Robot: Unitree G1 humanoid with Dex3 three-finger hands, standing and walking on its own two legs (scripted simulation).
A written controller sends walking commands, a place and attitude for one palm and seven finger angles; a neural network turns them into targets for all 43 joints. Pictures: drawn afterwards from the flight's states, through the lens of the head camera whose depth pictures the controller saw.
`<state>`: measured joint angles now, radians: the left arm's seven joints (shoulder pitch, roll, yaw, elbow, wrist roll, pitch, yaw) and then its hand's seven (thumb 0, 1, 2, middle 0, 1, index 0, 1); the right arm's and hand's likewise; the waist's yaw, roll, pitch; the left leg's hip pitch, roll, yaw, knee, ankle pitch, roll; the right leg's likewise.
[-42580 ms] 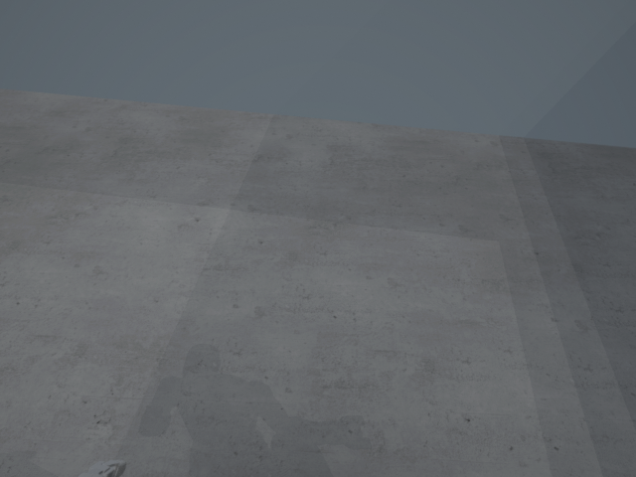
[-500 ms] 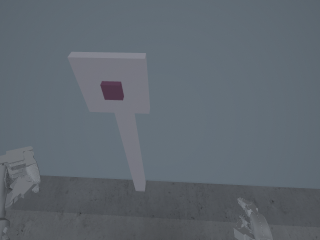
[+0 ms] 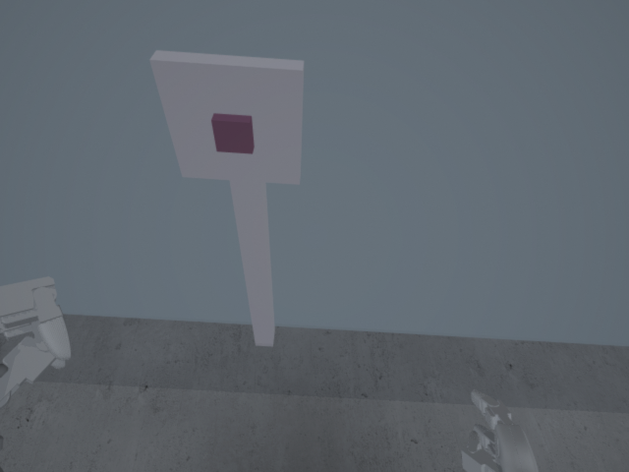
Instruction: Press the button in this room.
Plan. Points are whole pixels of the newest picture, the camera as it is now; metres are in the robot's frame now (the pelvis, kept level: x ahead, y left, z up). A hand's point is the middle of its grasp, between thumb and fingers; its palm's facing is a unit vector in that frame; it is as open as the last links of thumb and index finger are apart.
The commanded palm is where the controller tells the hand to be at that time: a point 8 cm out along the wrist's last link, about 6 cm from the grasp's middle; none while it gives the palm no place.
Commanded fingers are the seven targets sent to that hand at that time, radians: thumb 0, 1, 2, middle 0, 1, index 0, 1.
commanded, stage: step back with the hand held close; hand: left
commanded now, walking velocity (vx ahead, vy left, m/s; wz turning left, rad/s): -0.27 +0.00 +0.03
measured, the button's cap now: (234, 132) +0.57 +0.17 +0.11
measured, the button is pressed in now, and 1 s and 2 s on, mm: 0 0 0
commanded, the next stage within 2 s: stop stepping back and stand still in 0.50 s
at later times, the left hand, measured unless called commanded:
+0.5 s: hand out of the picture +0.09 +0.23 +0.18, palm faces +0.40 -0.80 -0.45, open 3.1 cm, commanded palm +0.03 +0.27 +0.19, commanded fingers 0.00 0.90 0.90 -1.30 -1.50 -1.30 -1.50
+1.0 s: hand out of the picture -0.02 +0.24 +0.18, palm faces +0.42 -0.82 -0.38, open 3.1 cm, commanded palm -0.08 +0.28 +0.19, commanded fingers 0.00 0.90 0.90 -1.30 -1.50 -1.30 -1.50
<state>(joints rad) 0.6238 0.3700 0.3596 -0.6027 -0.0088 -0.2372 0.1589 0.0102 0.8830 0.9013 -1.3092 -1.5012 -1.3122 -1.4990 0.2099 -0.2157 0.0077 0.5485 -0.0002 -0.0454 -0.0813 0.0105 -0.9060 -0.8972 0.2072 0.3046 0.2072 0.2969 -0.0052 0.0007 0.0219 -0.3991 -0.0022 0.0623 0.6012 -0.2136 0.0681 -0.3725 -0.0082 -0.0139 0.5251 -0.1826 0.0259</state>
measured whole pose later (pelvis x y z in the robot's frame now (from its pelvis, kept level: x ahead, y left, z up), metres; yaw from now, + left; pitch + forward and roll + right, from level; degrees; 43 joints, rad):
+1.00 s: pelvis -0.21 +0.00 +0.00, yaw +0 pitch +0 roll -1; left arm 0.61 0.35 0.36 -0.55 -0.01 -0.21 0.17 0.01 0.88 0.90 -1.31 -1.50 -1.31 -1.50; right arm 0.29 -0.23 0.01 0.64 -0.02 -0.09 -0.09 0.01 -0.90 -0.90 0.21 0.31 0.21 0.30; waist -0.03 -0.03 -0.08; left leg -0.27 0.01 0.02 0.57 -0.41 0.04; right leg -0.35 0.00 -0.07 0.55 -0.26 -0.04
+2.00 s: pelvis -0.20 +0.03 +0.01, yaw +2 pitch +0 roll -1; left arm 0.63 0.38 0.35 -0.55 -0.02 -0.23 0.14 0.01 0.88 0.90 -1.31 -1.50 -1.31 -1.50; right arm 0.20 -0.20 0.02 0.59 0.00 -0.10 -0.07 0.01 -0.91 -0.90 0.21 0.30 0.21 0.30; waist -0.01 -0.02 0.02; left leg -0.23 -0.01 0.04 0.46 -0.23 0.04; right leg -0.22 0.00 -0.03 0.42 -0.20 0.00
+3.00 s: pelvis -0.21 +0.02 +0.02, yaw +2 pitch -2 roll +0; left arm 0.22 0.17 0.01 1.13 0.02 -0.01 0.03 0.00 0.90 0.90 -0.22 -0.33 -0.23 -0.33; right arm 0.26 -0.16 0.00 1.11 -0.02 0.01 -0.02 0.00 -0.91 -0.90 0.20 0.30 0.20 0.30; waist -0.02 0.02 0.04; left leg -0.18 -0.02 0.03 0.41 -0.20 0.03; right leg -0.19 0.00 -0.03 0.41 -0.19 -0.02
